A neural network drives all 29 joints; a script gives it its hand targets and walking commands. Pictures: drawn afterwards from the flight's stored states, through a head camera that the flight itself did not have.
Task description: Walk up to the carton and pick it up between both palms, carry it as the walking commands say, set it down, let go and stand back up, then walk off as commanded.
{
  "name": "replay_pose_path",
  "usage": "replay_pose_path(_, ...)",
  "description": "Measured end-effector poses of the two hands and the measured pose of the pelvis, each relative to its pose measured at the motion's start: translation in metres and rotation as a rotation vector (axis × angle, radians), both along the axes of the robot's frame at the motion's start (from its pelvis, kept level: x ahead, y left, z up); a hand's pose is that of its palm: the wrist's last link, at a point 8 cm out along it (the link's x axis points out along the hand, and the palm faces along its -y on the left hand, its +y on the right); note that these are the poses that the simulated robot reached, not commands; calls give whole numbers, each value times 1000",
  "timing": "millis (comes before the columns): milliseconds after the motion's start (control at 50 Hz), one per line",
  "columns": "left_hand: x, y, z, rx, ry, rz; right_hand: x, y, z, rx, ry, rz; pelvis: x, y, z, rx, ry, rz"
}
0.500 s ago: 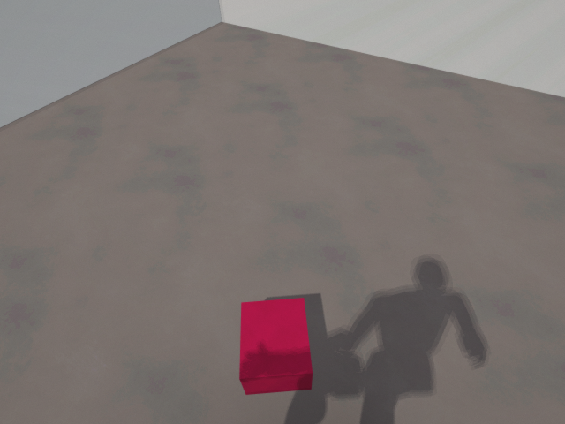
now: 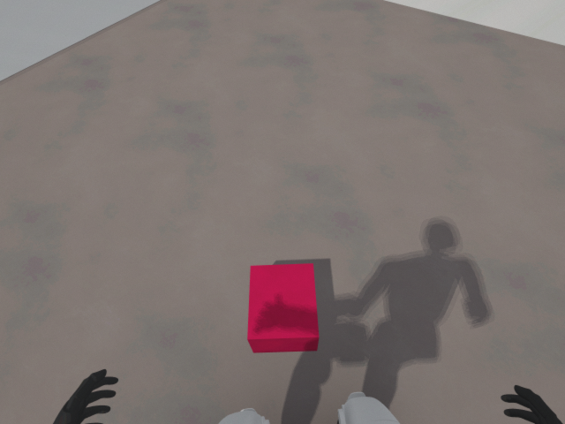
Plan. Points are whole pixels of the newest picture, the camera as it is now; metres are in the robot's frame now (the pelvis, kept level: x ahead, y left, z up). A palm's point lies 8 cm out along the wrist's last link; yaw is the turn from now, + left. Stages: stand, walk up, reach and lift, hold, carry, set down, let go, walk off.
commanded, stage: reach and lift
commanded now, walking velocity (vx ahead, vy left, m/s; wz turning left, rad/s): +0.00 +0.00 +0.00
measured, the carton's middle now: (283, 307) +0.52 +0.04 -0.66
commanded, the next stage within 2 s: none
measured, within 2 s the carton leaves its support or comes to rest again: neither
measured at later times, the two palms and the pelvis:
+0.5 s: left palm (114, 359) +0.25 +0.30 -0.11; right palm (480, 362) +0.22 -0.27 -0.11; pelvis +0.02 +0.00 -0.01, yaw +2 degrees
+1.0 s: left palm (155, 300) +0.36 +0.27 -0.15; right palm (414, 293) +0.35 -0.22 -0.15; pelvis -0.02 +0.00 -0.06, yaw +2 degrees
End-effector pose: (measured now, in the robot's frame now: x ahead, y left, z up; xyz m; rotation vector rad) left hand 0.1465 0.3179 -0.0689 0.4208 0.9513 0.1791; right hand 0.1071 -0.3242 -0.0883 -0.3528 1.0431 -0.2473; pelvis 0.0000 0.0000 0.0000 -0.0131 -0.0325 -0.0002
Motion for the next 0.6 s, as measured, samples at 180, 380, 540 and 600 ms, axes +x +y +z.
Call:
replay_pose_path(180,8,-19,-13,-51,61,19,55,21,-9,41,-27,32,5,-10,1,-1,0,42)
replay_pose_path(380,75,-21,-20,-79,-14,2,88,42,-13,65,-51,-23,25,-6,-2,-9,101,45)
replay_pose_path(540,106,-19,-45,-93,-42,0,120,54,-26,66,-91,-10,21,0,-18,-20,234,44)
replay_pose_path(600,116,-20,-53,-99,-49,-5,131,59,-33,79,-113,-7,15,2,-25,-24,274,43)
